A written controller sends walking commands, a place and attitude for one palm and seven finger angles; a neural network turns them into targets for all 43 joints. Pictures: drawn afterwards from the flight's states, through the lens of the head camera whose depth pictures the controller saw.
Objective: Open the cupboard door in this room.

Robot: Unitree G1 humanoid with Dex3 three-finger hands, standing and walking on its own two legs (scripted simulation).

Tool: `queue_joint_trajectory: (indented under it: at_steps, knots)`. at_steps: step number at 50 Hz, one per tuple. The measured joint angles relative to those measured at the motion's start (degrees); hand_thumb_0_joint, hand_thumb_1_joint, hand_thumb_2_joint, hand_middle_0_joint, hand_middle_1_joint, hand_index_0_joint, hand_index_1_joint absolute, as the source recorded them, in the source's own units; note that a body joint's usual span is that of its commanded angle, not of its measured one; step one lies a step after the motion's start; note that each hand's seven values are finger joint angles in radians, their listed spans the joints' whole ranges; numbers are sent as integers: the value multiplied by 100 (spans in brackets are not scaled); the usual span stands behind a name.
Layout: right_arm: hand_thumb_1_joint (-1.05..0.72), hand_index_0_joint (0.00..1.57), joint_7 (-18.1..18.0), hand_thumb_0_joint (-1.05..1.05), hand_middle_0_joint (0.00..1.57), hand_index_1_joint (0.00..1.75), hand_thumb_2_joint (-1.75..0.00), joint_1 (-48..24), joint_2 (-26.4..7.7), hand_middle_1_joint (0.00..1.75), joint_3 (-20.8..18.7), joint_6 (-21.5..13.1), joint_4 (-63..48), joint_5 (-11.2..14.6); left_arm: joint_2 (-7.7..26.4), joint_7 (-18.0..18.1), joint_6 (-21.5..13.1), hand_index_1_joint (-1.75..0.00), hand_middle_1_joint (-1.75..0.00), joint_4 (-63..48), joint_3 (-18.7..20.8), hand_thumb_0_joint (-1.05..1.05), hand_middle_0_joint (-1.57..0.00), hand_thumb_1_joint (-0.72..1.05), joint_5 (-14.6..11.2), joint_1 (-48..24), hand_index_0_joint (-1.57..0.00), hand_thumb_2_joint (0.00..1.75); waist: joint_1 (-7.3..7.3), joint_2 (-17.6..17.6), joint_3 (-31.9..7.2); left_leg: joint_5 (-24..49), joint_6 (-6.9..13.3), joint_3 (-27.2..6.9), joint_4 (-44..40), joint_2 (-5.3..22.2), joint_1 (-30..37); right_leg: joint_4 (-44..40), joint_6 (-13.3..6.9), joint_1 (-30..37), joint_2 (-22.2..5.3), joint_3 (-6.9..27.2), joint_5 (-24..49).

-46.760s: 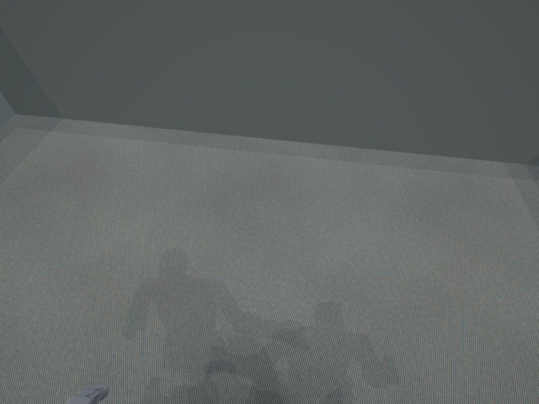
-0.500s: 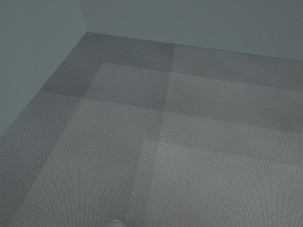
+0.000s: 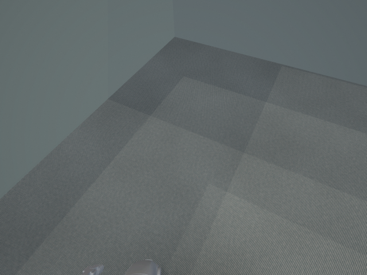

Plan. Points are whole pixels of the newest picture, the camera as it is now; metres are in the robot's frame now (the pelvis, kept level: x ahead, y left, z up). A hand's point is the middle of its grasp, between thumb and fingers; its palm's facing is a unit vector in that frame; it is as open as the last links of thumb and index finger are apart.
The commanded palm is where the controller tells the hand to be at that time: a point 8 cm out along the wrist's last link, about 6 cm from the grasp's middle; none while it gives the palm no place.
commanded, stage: turn to face it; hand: left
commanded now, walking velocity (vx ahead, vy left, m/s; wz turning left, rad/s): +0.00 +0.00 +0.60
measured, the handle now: out of the picture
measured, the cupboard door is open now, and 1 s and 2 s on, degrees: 46 46 46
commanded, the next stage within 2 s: none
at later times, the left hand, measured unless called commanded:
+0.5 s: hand out of the picture +0.06 +0.20 -0.16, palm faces +0.31 -0.89 -0.32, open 7.4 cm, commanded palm none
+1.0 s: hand out of the picture +0.03 +0.17 -0.16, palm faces +0.59 -0.76 -0.27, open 7.4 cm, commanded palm none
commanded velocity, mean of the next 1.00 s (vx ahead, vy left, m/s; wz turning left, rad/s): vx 0.00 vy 0.00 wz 0.60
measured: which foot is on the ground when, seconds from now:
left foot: up 0.00-0.16, down 0.18-0.46, up 0.48-0.74, down 0.76-1.00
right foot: down 0.00-0.18, up 0.20-0.44, down 0.46-0.76, up 0.78-1.00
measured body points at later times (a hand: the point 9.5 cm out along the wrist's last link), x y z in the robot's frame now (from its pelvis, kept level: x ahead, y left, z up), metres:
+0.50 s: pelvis +0.04 -0.04 -0.02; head +0.10 -0.05 +0.43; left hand +0.05 +0.24 -0.14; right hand +0.21 -0.26 -0.17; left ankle +0.01 +0.11 -0.72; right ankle +0.09 -0.16 -0.74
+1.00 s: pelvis +0.07 -0.06 -0.01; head +0.12 -0.03 +0.44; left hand +0.00 +0.21 -0.14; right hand +0.29 -0.22 -0.15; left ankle +0.00 +0.06 -0.74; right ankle +0.15 -0.17 -0.72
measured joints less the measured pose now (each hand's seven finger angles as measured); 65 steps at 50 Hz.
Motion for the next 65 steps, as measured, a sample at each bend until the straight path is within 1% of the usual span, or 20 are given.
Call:
queue_joint_trajectory:
  at_steps: [7,9,12,15,18,22,25,27,29,35,37,38,41,44,48,52,55,58,60,65]
  knots:
    - [-91,20,49,1,19,30,-89,-379,-2,30,109,-90,-292,20,137,-43,24,-30,-30,109,14,0,-20,90,-4,311,-20,90,130,-196,243,511,111,369,-2082,-57,730,271,82,132,-210,-489,-338]
    - [-91,20,77,1,19,30,-89,-390,-73,30,148,-182,-444,-13,177,-68,78,-30,-30,118,38,0,-20,90,-44,467,-20,90,141,-64,172,1372,367,331,-2748,11,1028,994,201,-158,-207,-556,-615]
    - [-91,20,19,1,19,30,-89,-419,32,30,174,-275,-498,-27,379,-33,323,-30,-30,161,99,0,-20,90,-45,329,-20,90,152,-180,253,861,502,153,-2279,-71,798,2736,431,-964,-93,210,-1387]
    - [-91,20,-47,1,19,30,-89,-294,84,30,216,-257,-468,-43,438,-40,410,-30,-30,127,152,0,-20,90,-46,131,-20,90,180,-81,256,941,372,-113,-2442,-72,836,3289,515,-1419,81,611,-1141]
    - [-90,20,-49,1,20,30,-89,-189,94,30,227,-193,-384,-62,418,-85,384,-30,-30,-27,160,0,-20,90,-58,6,-20,90,187,92,241,1096,299,-372,-2666,-46,903,2714,512,-1437,173,752,-929]
    - [-90,21,-22,1,20,30,-89,-59,86,30,175,-70,-327,-49,388,-117,249,-30,-30,-246,126,0,-20,90,-59,-4,-20,90,130,287,139,1043,141,-732,-2515,-37,759,1008,453,-875,328,720,-416]
    - [-90,21,4,1,20,30,-89,-55,18,30,66,28,-277,-10,308,-64,128,-30,-30,-320,77,0,-20,90,-3,17,-20,90,131,311,148,-35,190,-763,-1166,-169,269,817,129,-795,224,565,-38]
    - [-90,21,21,1,20,30,-89,-101,-50,30,12,74,-222,-13,188,-26,129,-30,-30,-310,30,0,-20,90,0,62,-20,90,103,335,186,-180,169,-602,-1,-180,-41,736,109,-664,150,422,-100]
    - [-91,20,39,1,20,30,-89,-135,-49,30,-2,78,-209,0,108,-1,153,-30,-30,-270,-2,0,-20,90,14,115,-20,90,55,251,203,-170,103,-365,351,-124,-89,512,120,-500,60,307,-53]
    - [-91,20,76,1,19,30,-89,-199,69,30,96,-29,-271,52,43,-43,89,-30,-30,-182,-60,0,-20,90,18,189,-20,90,66,-129,274,24,54,169,-1567,-102,677,306,176,-237,-226,-97,-52]
    - [-91,20,89,1,19,30,-89,-202,67,30,131,-89,-333,45,65,-70,103,-30,-30,-168,-38,0,-20,90,-17,236,-21,90,70,-164,253,682,135,251,-2432,-111,1027,593,234,-297,-294,-261,-240]
    - [-91,20,98,1,19,30,-89,-177,33,30,135,-140,-387,27,72,-86,135,-30,-30,-174,-24,0,-20,90,-41,276,-21,90,64,-98,190,1238,309,156,-2688,-57,1093,935,305,-451,-277,-296,-382]
    - [-91,20,35,1,19,30,-89,-201,144,30,160,-226,-401,-23,245,-51,350,-30,-30,-59,52,0,-20,90,-45,127,-21,90,88,-243,235,846,488,9,-2312,-138,924,2441,461,-1074,-129,331,-1234]
    - [-90,20,-47,1,20,30,-89,-109,193,30,183,-237,-386,-50,326,-59,433,-30,-30,-2,118,0,-20,90,-52,-48,-20,90,90,-157,215,850,396,-237,-2535,-140,965,3053,505,-1444,86,636,-1025]
    - [-90,21,-68,1,20,30,-89,-18,180,30,187,-206,-305,-67,359,-88,371,-30,-30,-119,141,0,-20,90,-78,-158,-20,90,92,46,197,1071,303,-528,-2834,-113,1040,2297,497,-1335,268,762,-833]
    - [-90,21,-56,1,20,30,-89,88,130,30,131,-100,-281,-33,382,-91,230,-30,-30,-292,117,0,-20,90,-79,-123,-20,90,58,195,92,980,158,-815,-2594,-165,866,565,383,-671,391,722,-164]
    - [-90,21,-23,1,20,30,-89,24,10,30,25,13,-217,-7,277,-33,127,-30,-30,-319,64,0,-20,90,-27,-113,-20,90,47,313,176,-105,178,-775,-980,-274,319,624,65,-613,309,502,-17]
    - [-90,20,22,1,20,30,-89,-60,-58,30,-18,83,-163,-8,159,13,135,-30,-30,-299,9,0,-20,90,-24,1,-20,90,20,298,210,-80,111,-479,387,-222,-63,369,33,-393,200,313,-12]
    - [-91,20,45,1,19,30,-89,-96,-35,30,-11,83,-173,6,113,22,138,-30,-30,-253,-18,0,-20,90,-13,66,-20,90,-6,193,220,-45,46,-276,340,-147,-24,159,41,-258,107,197,68]
    - [-91,20,78,1,19,30,-89,-201,57,30,73,29,-215,47,64,-20,95,-30,-30,-173,-58,0,-20,90,7,165,-20,90,63,-67,281,-66,24,80,-1157,-72,536,78,91,-112,-114,-142,42]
